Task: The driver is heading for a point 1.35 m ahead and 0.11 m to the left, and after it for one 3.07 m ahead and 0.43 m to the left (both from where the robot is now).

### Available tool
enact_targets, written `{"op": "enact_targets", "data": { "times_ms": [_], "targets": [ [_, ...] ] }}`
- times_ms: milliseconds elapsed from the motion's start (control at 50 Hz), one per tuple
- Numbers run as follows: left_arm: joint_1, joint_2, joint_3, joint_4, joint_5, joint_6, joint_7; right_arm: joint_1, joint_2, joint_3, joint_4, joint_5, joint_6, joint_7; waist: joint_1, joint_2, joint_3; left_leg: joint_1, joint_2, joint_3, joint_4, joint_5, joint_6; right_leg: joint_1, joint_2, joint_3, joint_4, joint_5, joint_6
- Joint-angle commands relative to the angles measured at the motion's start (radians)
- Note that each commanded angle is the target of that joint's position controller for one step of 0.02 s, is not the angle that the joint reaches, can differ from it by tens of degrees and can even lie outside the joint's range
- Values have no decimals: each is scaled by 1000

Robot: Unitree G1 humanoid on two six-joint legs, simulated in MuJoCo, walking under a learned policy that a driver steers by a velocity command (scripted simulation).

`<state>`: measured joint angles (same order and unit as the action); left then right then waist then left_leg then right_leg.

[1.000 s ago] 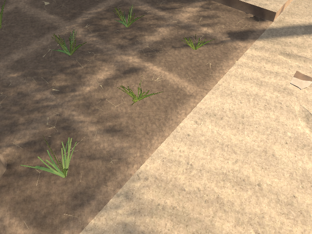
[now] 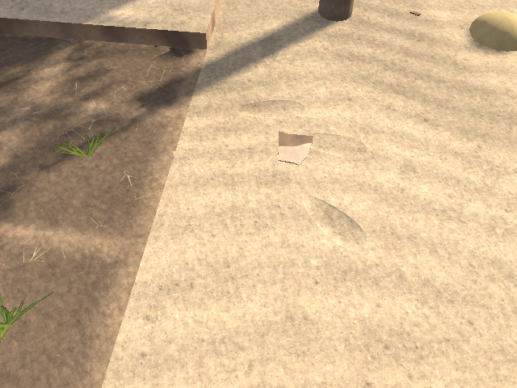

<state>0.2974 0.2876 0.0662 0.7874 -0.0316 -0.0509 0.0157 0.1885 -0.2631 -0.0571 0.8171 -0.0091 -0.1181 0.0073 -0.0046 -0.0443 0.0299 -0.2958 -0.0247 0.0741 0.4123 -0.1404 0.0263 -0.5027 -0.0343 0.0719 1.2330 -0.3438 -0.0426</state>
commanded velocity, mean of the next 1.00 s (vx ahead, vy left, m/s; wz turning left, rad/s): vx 0.50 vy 0.00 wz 0.07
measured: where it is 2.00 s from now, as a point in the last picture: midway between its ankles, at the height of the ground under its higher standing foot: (240, 209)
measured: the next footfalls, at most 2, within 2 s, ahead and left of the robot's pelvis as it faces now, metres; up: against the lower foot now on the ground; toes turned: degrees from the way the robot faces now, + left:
right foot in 0.36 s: +0.34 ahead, -0.18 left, +0.00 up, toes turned -11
left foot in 0.92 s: +0.66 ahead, +0.03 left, +0.00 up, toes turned +9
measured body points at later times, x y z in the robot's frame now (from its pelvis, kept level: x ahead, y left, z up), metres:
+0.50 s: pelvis +0.27 -0.09 +0.00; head +0.30 -0.10 +0.45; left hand +0.42 +0.16 -0.10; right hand +0.30 -0.37 -0.14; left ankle +0.21 +0.08 -0.64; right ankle +0.30 -0.18 -0.74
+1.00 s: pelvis +0.55 -0.05 -0.02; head +0.59 -0.04 +0.43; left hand +0.58 +0.24 -0.14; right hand +0.74 -0.29 -0.12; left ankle +0.62 +0.03 -0.74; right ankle +0.39 -0.20 -0.63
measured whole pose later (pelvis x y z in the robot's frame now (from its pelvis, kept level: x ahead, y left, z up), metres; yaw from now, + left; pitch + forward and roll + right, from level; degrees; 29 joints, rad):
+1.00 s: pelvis +0.55 -0.05 -0.02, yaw +9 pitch +2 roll +0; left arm 0.27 0.27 0.06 0.82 -0.03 -0.10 0.01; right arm 0.14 -0.28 -0.08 0.74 0.02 -0.06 0.05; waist 0.00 0.00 0.06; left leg -0.46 -0.08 0.04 0.61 -0.19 0.11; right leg -0.28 -0.03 -0.01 1.22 -0.45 0.01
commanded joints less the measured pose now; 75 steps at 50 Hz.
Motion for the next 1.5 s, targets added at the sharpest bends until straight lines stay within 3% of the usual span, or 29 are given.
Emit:
{"op": "enact_targets", "data": {
  "times_ms": [20,120,260,300,340,360,380,400,420,480,600,700,800,860,900,920,940,960,980,1020,1100,1200,1320,1380,1400,1420,1440,1460,1500],
  "targets": [
    [51,19,7,-74,-1,12,-3,-13,-96,-26,-30,5,-23,5,21,128,-22,83,284,-231,-280,25,177,-135,-110,41,-8,68,-1],
    [-59,13,-1,-128,12,3,-14,48,-143,-39,14,5,-21,6,-2,76,-1,153,281,-94,-297,163,197,-217,-102,53,-247,270,9],
    [-284,14,-16,-212,9,-19,-57,142,-199,-42,63,41,19,5,-70,99,55,272,307,-32,-253,130,155,-146,-59,-81,-594,269,-14],
    [-260,41,-6,-221,12,-21,-60,143,-213,-44,74,47,35,3,-37,125,35,325,326,-29,-177,267,136,-79,-25,-112,-647,182,-44],
    [-7,119,42,-145,20,-22,-51,133,-191,-30,77,41,48,-1,100,110,-122,253,252,54,144,552,83,302,57,-166,-713,234,-92],
    [183,211,73,-111,24,-16,-34,134,-138,-6,48,13,43,-4,171,-17,-264,22,197,89,485,295,33,617,-122,68,-694,277,-157],
    [194,309,82,-106,26,-17,-34,241,-10,33,24,7,16,9,74,-270,-379,-358,14,3,822,-411,-18,883,-356,584,-843,121,-327],
    [208,196,56,-111,29,-26,-37,176,-122,8,44,47,-6,16,129,-128,-394,-457,46,-155,941,-432,-1,861,-374,647,-923,75,-311],
    [143,154,41,-112,34,-34,-38,93,-152,-4,14,74,-12,18,115,-95,-247,-516,92,-148,947,-345,19,745,-343,470,-918,167,-260],
    [-29,58,15,-123,37,-47,-44,80,-121,-10,29,43,20,9,14,-38,-112,-364,186,-161,795,-145,11,428,-234,166,-1001,315,-188],
    [-5,72,29,-56,51,-78,-21,40,-64,-14,16,39,65,2,-5,-6,-13,-436,144,-216,618,70,-17,392,-215,-56,-1101,444,-168],
    [15,99,36,-21,42,-72,-1,-105,-33,-1,-35,25,57,28,45,-1,45,-421,123,-129,348,266,-6,430,-206,-190,-1126,423,-126],
    [70,122,47,25,24,-41,6,-218,-28,5,-115,29,54,58,79,1,80,-476,107,-52,239,144,38,601,-257,-242,-1039,550,-106],
    [34,163,56,17,18,-18,17,-157,-67,-15,-137,35,59,68,19,-52,0,-310,21,42,236,-8,93,635,-255,-281,-859,1015,-72],
    [-3,181,55,7,12,-5,23,97,-157,-66,-86,39,62,55,-127,-45,-143,57,-61,56,160,14,158,529,-203,-311,-503,1105,-27],
    [10,149,40,-14,28,-16,24,236,-252,-99,-62,33,73,30,-175,80,-234,358,80,-187,125,33,220,270,-150,-309,-181,730,22],
    [97,1,-5,-64,42,-51,5,184,-330,-107,-93,36,66,26,-47,324,-344,681,344,-806,-9,-90,439,-171,92,-167,209,-200,91],
    [-5,87,6,-81,8,-98,-14,225,-249,-82,-96,25,61,28,-124,194,-421,714,359,-901,-119,-152,421,-276,62,54,261,-204,55],
    [-84,110,11,-107,-22,-113,-20,198,-189,-68,-94,21,53,27,-121,148,-287,617,326,-735,-114,-104,367,-326,13,48,215,-132,27],
    [-106,112,17,-101,26,-109,-4,59,-114,-46,-122,31,44,28,-27,26,-133,314,236,-511,-125,99,296,-223,-68,28,9,-22,26],
    [-76,81,18,-114,48,-63,-2,36,-141,-50,-149,21,40,9,28,55,-77,89,181,-395,-186,284,298,-111,-82,-4,-164,54,79],
    [-262,34,-5,-165,45,-61,-9,100,-169,-58,-138,35,55,-15,-40,112,-44,17,91,-301,-159,195,216,-48,-9,-36,-551,370,108],
    [-326,87,10,-191,27,-88,-40,173,-154,-52,-115,34,69,-22,-66,159,-52,165,170,-442,-46,73,180,10,23,-11,-732,358,64],
    [-149,129,37,-153,40,-102,-34,143,-118,-39,-125,24,68,-18,34,171,-125,168,116,-419,146,254,127,267,12,-28,-792,312,-17],
    [3,183,50,-140,52,-102,-27,141,-75,-20,-147,8,65,-16,97,71,-260,50,56,-342,416,122,90,512,-145,136,-773,311,-87],
    [114,265,76,-84,55,-90,-36,302,-21,-3,-148,41,53,-16,44,-279,-364,-319,-92,-230,751,-337,15,833,-343,596,-856,104,-266],
    [124,171,55,-83,25,-87,-43,284,-105,-13,-128,50,48,-17,74,-198,-305,-470,-41,-282,879,-423,11,824,-362,730,-930,-143,-257],
    [73,114,38,-91,21,-81,-40,160,-157,-26,-145,48,48,-16,96,-87,-166,-512,-3,-276,911,-334,15,706,-322,585,-944,-147,-213],
    [-19,84,20,-99,36,-67,-39,47,-132,-23,-179,17,43,-13,55,8,-46,-471,68,-211,821,-212,12,489,-244,386,-979,75,-189]
  ]
}}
